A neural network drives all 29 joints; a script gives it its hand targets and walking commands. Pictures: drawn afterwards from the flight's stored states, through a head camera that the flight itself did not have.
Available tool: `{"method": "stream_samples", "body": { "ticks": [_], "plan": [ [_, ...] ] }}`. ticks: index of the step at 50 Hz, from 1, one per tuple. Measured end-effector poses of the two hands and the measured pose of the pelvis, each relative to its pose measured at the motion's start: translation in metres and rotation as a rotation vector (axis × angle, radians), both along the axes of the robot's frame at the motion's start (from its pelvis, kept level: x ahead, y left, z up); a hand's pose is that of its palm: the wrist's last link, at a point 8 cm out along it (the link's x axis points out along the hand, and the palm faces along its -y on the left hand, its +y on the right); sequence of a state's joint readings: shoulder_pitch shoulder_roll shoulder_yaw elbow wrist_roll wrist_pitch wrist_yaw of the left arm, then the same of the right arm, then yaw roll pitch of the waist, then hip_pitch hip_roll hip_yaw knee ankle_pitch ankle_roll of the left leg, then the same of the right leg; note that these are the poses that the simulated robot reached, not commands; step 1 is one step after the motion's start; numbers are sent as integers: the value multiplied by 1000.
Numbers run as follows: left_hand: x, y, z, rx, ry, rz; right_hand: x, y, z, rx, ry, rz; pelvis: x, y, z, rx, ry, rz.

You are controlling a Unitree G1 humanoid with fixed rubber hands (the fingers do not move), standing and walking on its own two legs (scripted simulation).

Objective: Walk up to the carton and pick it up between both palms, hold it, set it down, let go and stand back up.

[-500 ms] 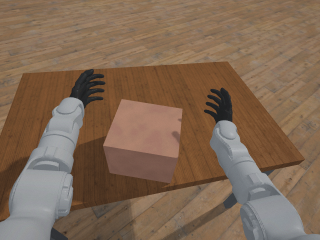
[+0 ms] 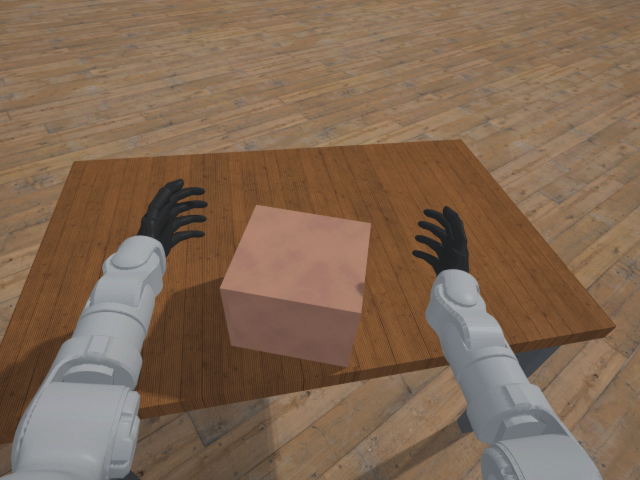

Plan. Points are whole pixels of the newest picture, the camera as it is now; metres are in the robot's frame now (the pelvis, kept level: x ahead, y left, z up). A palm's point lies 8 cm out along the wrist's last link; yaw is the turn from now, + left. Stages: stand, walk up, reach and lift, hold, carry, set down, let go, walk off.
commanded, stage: set down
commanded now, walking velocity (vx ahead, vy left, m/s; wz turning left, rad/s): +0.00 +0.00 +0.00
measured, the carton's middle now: (301, 284) +0.43 +0.00 -0.05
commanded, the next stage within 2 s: none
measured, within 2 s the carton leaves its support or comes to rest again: neither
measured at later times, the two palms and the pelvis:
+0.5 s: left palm (124, 310) +0.33 +0.23 +0.05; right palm (448, 327) +0.27 -0.17 +0.05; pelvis +0.01 +0.00 +0.00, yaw +0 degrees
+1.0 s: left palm (106, 371) +0.27 +0.24 +0.03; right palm (448, 371) +0.23 -0.17 +0.02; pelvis +0.03 -0.01 +0.00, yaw +0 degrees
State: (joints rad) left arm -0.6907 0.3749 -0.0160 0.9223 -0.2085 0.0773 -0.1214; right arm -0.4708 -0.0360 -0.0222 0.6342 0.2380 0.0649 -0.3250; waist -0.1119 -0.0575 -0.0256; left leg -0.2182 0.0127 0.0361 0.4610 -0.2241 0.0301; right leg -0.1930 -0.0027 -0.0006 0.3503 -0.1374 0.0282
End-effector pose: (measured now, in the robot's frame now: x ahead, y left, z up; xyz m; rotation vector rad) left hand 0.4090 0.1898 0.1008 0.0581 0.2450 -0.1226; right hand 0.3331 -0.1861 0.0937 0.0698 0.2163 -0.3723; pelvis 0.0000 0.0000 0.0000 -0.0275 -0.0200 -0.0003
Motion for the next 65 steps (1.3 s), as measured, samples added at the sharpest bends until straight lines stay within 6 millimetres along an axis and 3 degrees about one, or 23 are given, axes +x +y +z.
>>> {"method": "stream_samples", "body": {
  "ticks": [10,19,27,33,43,51,59,65],
  "plan": [
    [-34,23,-30,23,37,21,-32,15,-44,62,39,-9,12,-1,2,-7,-47,-2],
    [-70,36,-43,6,33,41,-54,10,-42,21,-14,-5,12,-1,2,-5,-56,-5],
    [-80,36,-45,-2,10,22,-64,14,-44,17,10,5,12,-4,2,-3,-62,-9],
    [-96,39,-49,18,25,18,-79,20,-56,44,37,0,17,-4,2,-5,-77,-15],
    [-137,50,-73,19,69,46,-107,14,-74,18,69,-10,21,-6,1,-4,-68,-8],
    [-143,51,-72,35,33,21,-106,20,-74,26,45,-4,26,-8,0,-5,-62,-3],
    [-160,57,-88,54,94,14,-130,24,-96,34,107,-39,32,-5,0,-11,-64,-6],
    [-173,61,-97,55,111,16,-136,23,-98,13,79,-32,32,-3,-1,-15,-43,-6]
  ]
}}
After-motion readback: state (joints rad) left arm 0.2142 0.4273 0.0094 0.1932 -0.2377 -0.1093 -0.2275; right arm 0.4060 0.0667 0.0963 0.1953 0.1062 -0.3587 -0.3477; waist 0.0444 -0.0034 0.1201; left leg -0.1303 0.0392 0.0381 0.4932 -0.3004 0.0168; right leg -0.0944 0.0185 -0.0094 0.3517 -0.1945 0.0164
